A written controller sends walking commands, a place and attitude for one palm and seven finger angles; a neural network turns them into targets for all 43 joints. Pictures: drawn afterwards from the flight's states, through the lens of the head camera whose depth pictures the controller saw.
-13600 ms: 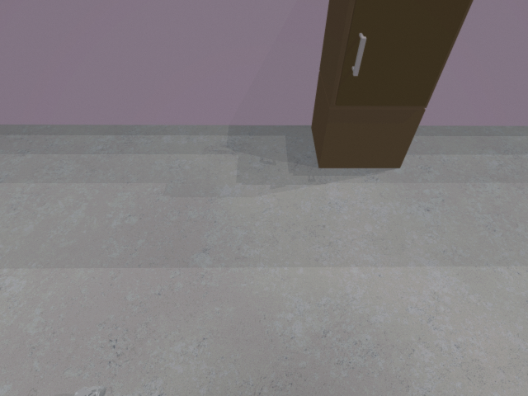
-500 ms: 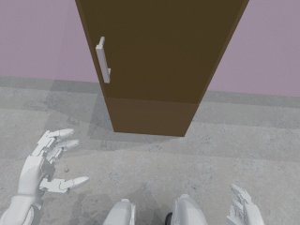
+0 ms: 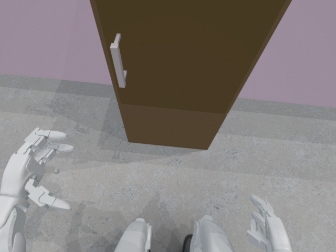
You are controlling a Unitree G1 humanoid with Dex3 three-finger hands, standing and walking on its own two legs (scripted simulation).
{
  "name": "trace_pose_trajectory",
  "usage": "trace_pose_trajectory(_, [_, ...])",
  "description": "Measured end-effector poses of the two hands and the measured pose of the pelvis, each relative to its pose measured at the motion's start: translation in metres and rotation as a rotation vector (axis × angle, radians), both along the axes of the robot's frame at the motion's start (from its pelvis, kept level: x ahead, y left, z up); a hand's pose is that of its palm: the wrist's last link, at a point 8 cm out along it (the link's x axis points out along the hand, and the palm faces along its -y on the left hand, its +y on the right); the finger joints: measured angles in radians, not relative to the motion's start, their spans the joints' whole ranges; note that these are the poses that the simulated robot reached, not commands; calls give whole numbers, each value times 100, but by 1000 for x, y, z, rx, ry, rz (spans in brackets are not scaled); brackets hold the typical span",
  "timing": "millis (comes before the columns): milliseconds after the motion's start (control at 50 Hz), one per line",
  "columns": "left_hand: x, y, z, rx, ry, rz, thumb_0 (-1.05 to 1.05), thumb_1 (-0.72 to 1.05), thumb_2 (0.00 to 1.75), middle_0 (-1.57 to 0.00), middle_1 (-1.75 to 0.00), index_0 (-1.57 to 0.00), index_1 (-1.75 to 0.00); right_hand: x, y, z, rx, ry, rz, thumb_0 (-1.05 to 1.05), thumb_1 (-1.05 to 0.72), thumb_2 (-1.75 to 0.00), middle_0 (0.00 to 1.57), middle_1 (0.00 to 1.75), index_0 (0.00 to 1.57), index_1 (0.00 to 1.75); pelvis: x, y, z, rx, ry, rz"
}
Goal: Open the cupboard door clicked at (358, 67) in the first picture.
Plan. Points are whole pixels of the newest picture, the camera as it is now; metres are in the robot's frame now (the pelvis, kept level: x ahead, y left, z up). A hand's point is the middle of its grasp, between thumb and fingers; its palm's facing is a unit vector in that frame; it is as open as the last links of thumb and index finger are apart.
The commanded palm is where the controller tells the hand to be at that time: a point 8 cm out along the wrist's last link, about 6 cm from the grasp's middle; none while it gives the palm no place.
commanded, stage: raise the hand with hooked fingers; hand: left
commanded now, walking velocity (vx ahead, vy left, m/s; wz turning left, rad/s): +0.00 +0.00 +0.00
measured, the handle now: (120, 62) +0.61 +0.19 +0.02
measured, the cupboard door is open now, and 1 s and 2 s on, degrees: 0 0 0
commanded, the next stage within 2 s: move the hooked fingers beside the handle in 0.64 s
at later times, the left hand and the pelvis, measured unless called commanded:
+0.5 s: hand (50, 164) +0.28 +0.27 +0.03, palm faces -0.03 -1.00 -0.06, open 14.0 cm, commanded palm +0.26 +0.32 +0.04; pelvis +0.00 +0.00 +0.00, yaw -1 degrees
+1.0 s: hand (59, 150) +0.32 +0.27 +0.03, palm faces -0.06 -1.00 -0.05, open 14.0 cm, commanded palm +0.31 +0.31 +0.03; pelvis +0.00 +0.00 +0.00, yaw +0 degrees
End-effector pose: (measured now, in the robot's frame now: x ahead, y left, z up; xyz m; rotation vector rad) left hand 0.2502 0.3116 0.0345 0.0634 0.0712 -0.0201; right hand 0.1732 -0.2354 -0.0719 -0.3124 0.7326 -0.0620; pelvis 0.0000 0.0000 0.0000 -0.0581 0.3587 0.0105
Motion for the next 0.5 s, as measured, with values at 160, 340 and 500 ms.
trace_pose_trajectory(160, [14,14,5,13,-12,-13,-1,-49,30,-30,-120,-30,-120,-18,-12,-3,-25,52,-32,1,-90,-89,21,30,20,30,0,1,0,-2,10,-6])
trace_pose_trajectory(340, [17,15,4,2,-3,-26,-1,-50,30,-30,-120,-30,-120,-30,-20,1,-41,68,-55,1,-90,-89,20,30,20,30,-1,4,1,-1,14,-11])
trace_pose_trajectory(500, [13,16,3,1,-12,-6,-1,-50,30,-30,-120,-30,-120,-28,-16,1,-36,61,-49,1,-90,-89,20,30,20,30,-3,4,1,0,10,-10])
